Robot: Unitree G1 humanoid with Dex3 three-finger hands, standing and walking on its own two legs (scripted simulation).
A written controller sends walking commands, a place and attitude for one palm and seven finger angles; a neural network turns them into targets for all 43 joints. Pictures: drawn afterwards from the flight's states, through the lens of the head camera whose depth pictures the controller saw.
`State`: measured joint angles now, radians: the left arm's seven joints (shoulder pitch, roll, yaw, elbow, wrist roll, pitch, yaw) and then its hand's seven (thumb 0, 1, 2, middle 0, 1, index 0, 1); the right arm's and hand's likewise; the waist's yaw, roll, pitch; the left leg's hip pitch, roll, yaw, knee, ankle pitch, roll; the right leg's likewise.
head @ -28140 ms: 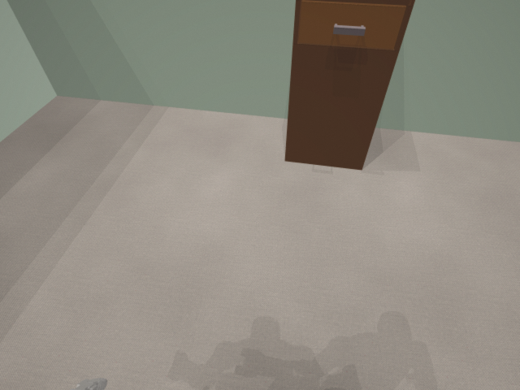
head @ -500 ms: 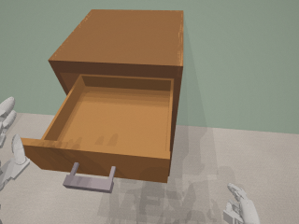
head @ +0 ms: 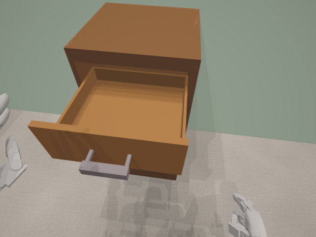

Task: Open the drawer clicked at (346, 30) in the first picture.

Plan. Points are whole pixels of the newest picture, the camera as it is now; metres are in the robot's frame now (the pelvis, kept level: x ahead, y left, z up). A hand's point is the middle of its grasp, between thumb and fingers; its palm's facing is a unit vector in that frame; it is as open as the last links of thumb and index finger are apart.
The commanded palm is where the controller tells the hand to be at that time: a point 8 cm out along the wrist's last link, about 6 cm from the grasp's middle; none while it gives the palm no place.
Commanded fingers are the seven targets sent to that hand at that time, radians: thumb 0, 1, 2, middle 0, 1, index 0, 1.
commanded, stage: step back with the hand held close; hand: left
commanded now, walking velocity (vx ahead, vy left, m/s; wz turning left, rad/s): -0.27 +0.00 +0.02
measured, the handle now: (107, 162) +0.30 +0.16 +0.02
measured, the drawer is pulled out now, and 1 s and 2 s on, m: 0.29 0.29 0.29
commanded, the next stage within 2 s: stop stepping back and stand still in 0.64 s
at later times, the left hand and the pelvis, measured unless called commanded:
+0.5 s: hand (57, 196) +0.15 +0.17 +0.19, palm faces +0.21 -0.85 -0.48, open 7.4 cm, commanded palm +0.07 +0.23 +0.21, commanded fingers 0.00 0.90 0.90 -0.20 -0.30 -0.20 -0.30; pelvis -0.08 -0.04 +0.00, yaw -5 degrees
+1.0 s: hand out of the picture -0.04 +0.18 +0.20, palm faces +0.39 -0.79 -0.48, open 7.4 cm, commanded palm -0.09 +0.22 +0.21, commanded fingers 0.00 0.90 0.90 -0.20 -0.30 -0.20 -0.30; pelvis -0.22 -0.06 +0.01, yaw +1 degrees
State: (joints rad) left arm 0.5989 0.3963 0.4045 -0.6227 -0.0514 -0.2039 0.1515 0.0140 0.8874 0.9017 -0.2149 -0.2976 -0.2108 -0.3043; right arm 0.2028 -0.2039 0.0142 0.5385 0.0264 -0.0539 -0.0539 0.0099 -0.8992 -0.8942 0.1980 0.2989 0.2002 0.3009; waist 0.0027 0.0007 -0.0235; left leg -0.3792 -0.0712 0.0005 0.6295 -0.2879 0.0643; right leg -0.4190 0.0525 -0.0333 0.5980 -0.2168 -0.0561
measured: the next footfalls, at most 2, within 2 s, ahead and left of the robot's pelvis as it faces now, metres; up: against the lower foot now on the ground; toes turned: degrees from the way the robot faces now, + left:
right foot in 0.46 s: -0.11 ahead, -0.14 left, +0.00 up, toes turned -6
left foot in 0.84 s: -0.18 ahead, +0.08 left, +0.00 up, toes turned +3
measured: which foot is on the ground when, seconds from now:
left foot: down 0.00-0.54, up 0.56-0.82, down 0.84-1.00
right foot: down 0.00-0.16, up 0.18-0.44, down 0.46-1.00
